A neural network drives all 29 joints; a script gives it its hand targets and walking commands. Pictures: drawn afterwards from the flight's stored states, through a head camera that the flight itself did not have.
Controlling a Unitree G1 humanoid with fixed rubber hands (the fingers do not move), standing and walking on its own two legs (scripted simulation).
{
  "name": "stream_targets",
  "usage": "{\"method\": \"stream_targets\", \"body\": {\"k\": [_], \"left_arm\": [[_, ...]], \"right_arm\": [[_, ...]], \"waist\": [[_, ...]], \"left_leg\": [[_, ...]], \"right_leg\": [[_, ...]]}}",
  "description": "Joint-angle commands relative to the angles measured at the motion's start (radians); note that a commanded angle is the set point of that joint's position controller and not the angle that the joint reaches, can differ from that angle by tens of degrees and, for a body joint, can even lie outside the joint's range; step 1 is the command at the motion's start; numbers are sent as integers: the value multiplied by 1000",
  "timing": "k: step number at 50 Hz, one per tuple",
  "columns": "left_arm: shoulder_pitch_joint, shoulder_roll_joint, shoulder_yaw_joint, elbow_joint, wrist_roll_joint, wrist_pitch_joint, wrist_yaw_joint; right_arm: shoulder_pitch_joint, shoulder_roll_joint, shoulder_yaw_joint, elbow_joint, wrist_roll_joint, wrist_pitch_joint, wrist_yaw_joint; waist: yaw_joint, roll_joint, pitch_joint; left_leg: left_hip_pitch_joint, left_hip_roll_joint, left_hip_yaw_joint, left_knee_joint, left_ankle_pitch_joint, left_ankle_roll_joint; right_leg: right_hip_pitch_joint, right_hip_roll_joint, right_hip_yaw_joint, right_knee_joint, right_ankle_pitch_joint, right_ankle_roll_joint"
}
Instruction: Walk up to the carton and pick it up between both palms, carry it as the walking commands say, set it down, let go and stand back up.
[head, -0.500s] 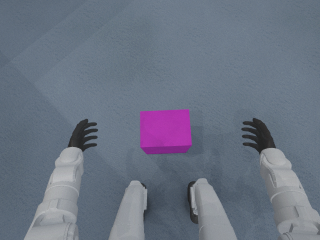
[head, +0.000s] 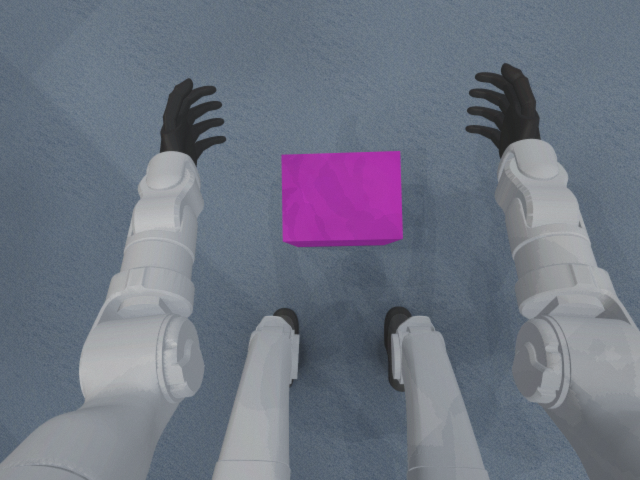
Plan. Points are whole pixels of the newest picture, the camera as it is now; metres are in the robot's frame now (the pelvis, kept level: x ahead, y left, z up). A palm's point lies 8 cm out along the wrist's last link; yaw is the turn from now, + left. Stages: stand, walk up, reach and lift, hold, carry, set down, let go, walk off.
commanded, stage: reach and lift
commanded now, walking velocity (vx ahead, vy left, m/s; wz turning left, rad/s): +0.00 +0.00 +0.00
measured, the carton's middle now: (340, 206) +0.45 +0.01 -0.51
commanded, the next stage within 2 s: none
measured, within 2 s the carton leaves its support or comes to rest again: neither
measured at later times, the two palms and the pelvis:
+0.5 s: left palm (215, 168) +0.47 +0.19 -0.21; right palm (483, 162) +0.47 -0.19 -0.21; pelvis -0.01 +0.00 -0.08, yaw +0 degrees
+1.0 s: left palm (241, 191) +0.46 +0.19 -0.36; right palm (444, 189) +0.46 -0.18 -0.37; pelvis -0.06 +0.00 -0.19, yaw +0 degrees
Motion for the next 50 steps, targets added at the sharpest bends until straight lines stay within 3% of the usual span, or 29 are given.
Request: {"method": "stream_targets", "body": {"k": [1, 3, 4, 6, 7, 8, 9, 11, 13, 14, 17, 18, 22, 23, 26, 27, 29, 32, 35, 36, 37, 38, 39, 40, 43, 46, 48, 49, 50], "left_arm": [[-102, 103, 12, -181, 2, -67, 19], [-65, 85, 7, -196, 12, -70, 7], [-68, 65, 2, -232, 6, -69, 6], [-48, 78, 2, -280, 14, -76, 1], [-39, 60, -2, -282, 9, -83, 1], [-61, 64, 8, -272, 25, -82, -1], [-65, 70, 16, -264, 26, -86, 5], [-123, 62, 9, -197, 15, -79, -8], [-189, 93, 31, -177, 11, -81, -13], [-182, 95, 26, -198, 28, -87, -10], [-187, 93, 21, -75, 1, -77, -7], [-168, 94, 31, -33, 14, -74, -4], [-165, 135, 52, -2, 13, -59, 11], [-209, 135, 30, -30, -7, -61, 9], [-324, 169, -28, -188, -73, -67, 33], [-356, 207, -26, -226, -83, -66, 43], [-417, 230, -53, -284, -113, -44, 66], [-528, 276, -105, -360, -153, -4, 82], [-597, 309, -109, -324, -165, 58, 103], [-601, 321, -112, -340, -173, 70, 106], [-583, 312, -131, -203, -170, 85, 105], [-591, 321, -126, -256, -181, 88, 104], [-606, 323, -124, -233, -174, 88, 109], [-605, 300, -136, -182, -189, 87, 108], [-611, 273, -154, -238, -206, 50, 113], [-579, 280, -125, -112, -192, 6, 116], [-572, 249, -122, -86, -197, -19, 112], [-570, 272, -113, -31, -191, -31, 107], [-574, 258, -114, -40, -189, -48, 108]], "right_arm": [[-61, -124, -53, -115, -9, -81, -1], [-43, -117, -43, -177, 6, -91, 11], [-55, -127, -40, -247, 12, -99, 15], [-11, -124, -32, -250, 30, -105, 25], [-7, -106, -27, -248, 28, -110, 33], [-35, -118, -35, -259, 34, -111, 35], [-38, -119, -33, -237, 21, -116, 39], [-110, -114, -31, -179, 20, -104, 43], [-181, -94, -23, -169, 9, -97, 36], [-195, -79, -36, -203, 5, -102, 34], [-176, -72, -20, -45, 4, -85, 21], [-157, -63, -26, 19, 1, -78, 19], [-173, -117, -22, 13, 1, -68, -1], [-216, -150, -45, -41, -2, -77, -10], [-326, -199, -18, -196, 46, -81, -37], [-373, -217, -8, -257, 67, -78, -46], [-421, -262, -1, -327, 76, -59, -65], [-515, -272, 57, -390, 129, -14, -80], [-557, -298, 109, -294, 167, 51, -86], [-580, -306, 110, -335, 189, 68, -92], [-544, -289, 123, -183, 203, 82, -93], [-590, -291, 144, -263, 234, 82, -93], [-598, -306, 136, -203, 232, 82, -90], [-600, -298, 141, -151, 252, 79, -89], [-613, -319, 116, -199, 250, 33, -93], [-566, -327, 87, -64, 194, -14, -93], [-585, -326, 83, -73, 168, -49, -89], [-583, -301, 92, -1, 164, -57, -82], [-606, -301, 101, -43, 173, -77, -80]], "waist": [[-8, 49, -1160], [-4, 56, -1200], [-23, 44, -1276], [-10, 72, -1270], [-12, 47, -1244], [5, 69, -1201], [-4, 14, -1171], [4, 16, -1002], [20, -38, -933], [20, -17, -949], [10, -56, -921], [25, -24, -903], [21, -29, -1021], [-5, -19, -1056], [-19, -17, -1250], [26, -3, -1281], [2, -7, -1402], [11, -19, -1460], [26, -19, -1501], [34, -10, -1581], [30, 6, -1471], [46, -2, -1579], [49, 20, -1539], [33, 27, -1491], [7, 65, -1574], [-1, 6, -1364], [-11, -40, -1280], [-1, -60, -1164], [14, -54, -1200]], "left_leg": [[554, -94, 105, -33, 602, 1], [593, -90, 98, -19, 688, 5], [623, -82, 88, -10, 729, 8], [644, -75, 75, 5, 778, 7], [608, -71, 62, -1, 796, 8], [584, -74, 69, 14, 748, 9], [520, -66, 57, 20, 703, 6], [303, -80, 95, 25, 492, -1], [111, -90, 130, 53, 277, 1], [136, -83, 128, 54, 290, 5], [11, -89, 133, 152, 278, 1], [-34, -89, 143, 163, 238, -4], [-56, -86, 153, 264, 177, -12], [-67, -89, 163, 277, 149, -12], [3, -89, 167, 353, 172, -8], [4, -91, 178, 366, 175, -11], [74, -94, 174, 412, 170, -9], [99, -78, 179, 446, 52, 1], [133, -64, 191, 484, -80, 1], [178, -70, 189, 476, -74, 6], [135, -64, 187, 492, -138, 4], [190, -60, 184, 499, -90, 6], [154, -62, 185, 526, -89, 1], [139, -62, 178, 528, -101, 3], [203, -68, 174, 611, 94, 1], [38, -64, 177, 650, 52, -1], [-31, -70, 165, 671, 66, 6], [-115, -66, 162, 672, 20, 11], [-98, -66, 161, 696, 77, 11]], "right_leg": [[464, 101, -132, -28, 527, -13], [445, 99, -130, -30, 579, -14], [467, 99, -131, -29, 618, -11], [422, 95, -119, -28, 615, -15], [403, 92, -126, -25, 632, -15], [345, 92, -118, -21, 590, -9], [326, 91, -125, -4, 576, -7], [278, 82, -117, 15, 438, -2], [295, 71, -122, 54, 309, 2], [279, 72, -131, 59, 329, 3], [225, 76, -120, 164, 352, 0], [195, 79, -124, 185, 313, -4], [161, 83, -141, 265, 238, 7], [167, 83, -151, 272, 214, 5], [209, 88, -162, 340, 240, -1], [209, 87, -161, 351, 233, -3], [238, 87, -173, 395, 214, 1], [215, 76, -192, 439, 78, 0], [238, 66, -185, 457, -74, -10], [278, 69, -191, 465, -61, -7], [224, 69, -188, 493, -123, -10], [288, 67, -180, 503, -72, -8], [261, 68, -175, 537, -57, -12], [241, 67, -174, 554, -63, -15], [281, 73, -171, 623, 112, -16], [169, 68, -165, 657, 80, -14], [132, 67, -165, 678, 95, -7], [97, 59, -162, 687, 68, -5], [103, 58, -148, 701, 108, 4]]}}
